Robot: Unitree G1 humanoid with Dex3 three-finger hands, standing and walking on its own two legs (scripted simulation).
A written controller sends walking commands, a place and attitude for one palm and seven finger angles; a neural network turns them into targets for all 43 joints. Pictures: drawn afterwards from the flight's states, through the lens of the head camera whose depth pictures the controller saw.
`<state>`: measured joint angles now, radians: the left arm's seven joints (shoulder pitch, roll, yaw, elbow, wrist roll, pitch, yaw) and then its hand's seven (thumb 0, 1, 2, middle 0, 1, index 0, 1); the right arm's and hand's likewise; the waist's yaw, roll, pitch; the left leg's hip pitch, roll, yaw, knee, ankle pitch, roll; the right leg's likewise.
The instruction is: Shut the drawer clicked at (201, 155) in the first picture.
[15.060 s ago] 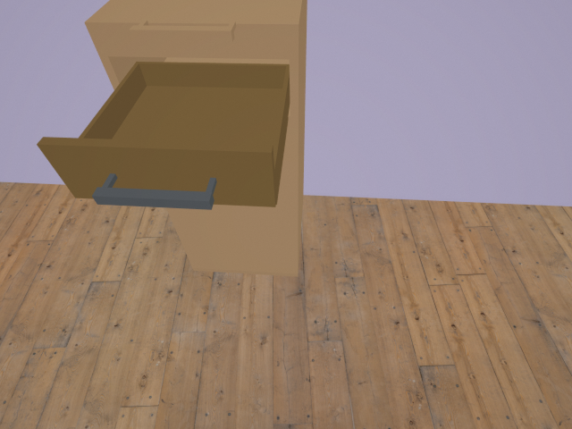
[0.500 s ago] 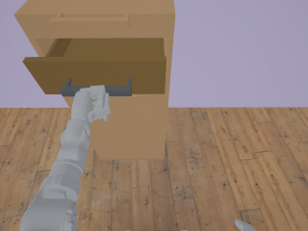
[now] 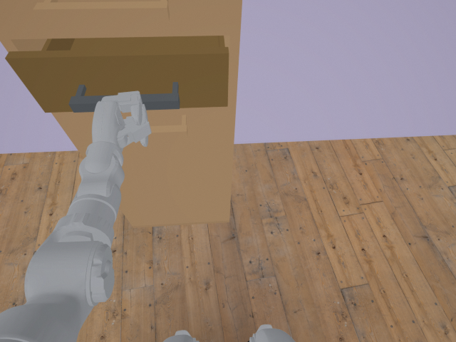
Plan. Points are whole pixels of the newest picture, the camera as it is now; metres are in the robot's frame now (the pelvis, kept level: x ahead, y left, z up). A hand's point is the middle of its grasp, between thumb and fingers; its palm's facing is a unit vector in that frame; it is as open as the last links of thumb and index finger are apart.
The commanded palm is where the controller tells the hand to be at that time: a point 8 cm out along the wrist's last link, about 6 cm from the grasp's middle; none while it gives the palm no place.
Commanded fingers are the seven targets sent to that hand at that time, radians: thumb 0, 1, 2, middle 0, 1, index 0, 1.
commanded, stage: push the drawer shut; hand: left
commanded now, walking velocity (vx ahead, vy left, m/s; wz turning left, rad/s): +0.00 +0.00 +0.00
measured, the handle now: (127, 95) +0.55 +0.16 +0.10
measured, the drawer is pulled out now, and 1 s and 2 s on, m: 0.05 0.00 0.00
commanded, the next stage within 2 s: pull the fist back off the drawer in 0.62 s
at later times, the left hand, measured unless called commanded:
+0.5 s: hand (147, 104) +0.53 +0.13 +0.09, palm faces +0.00 -1.00 -0.04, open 2.9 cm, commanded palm +0.53 +0.17 +0.10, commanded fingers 0.00 0.90 0.90 -1.40 -1.60 -1.40 -1.60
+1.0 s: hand (148, 104) +0.53 +0.12 +0.09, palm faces +0.01 -1.00 -0.05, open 2.9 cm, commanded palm +0.52 +0.17 +0.10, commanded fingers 0.00 0.90 0.90 -1.40 -1.60 -1.40 -1.60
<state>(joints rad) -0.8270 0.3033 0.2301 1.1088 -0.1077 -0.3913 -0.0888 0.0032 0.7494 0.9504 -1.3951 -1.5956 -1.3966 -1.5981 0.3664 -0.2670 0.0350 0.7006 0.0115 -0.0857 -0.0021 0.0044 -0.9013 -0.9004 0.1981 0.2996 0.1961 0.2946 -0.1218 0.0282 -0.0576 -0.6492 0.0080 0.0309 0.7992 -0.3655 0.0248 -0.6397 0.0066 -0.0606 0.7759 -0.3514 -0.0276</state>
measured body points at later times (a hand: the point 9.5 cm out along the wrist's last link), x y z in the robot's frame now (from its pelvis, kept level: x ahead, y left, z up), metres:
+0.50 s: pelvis +0.00 +0.00 -0.01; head +0.11 +0.00 +0.43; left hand +0.52 +0.18 +0.10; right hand -0.02 -0.26 -0.12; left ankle +0.01 +0.10 -0.70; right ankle +0.01 -0.10 -0.70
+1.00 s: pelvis +0.00 +0.01 -0.01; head +0.11 +0.02 +0.43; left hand +0.52 +0.18 +0.10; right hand -0.03 -0.25 -0.12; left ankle +0.01 +0.10 -0.70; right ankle +0.01 -0.10 -0.70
